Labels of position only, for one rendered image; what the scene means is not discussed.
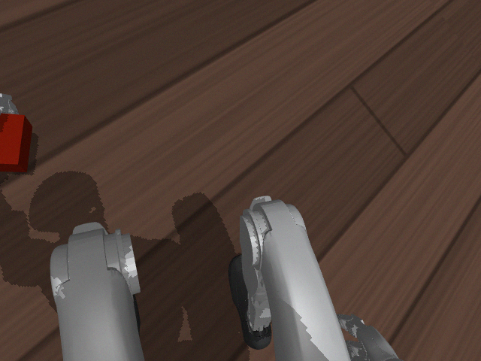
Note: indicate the right robot foot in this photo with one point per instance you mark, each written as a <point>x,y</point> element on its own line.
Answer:
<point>254,339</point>

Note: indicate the right robot hand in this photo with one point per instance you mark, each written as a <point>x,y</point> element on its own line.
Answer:
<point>371,345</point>

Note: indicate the small box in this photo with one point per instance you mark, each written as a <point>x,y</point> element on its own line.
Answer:
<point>15,140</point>

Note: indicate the left robot hand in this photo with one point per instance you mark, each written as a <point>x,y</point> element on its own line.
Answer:
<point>6,105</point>

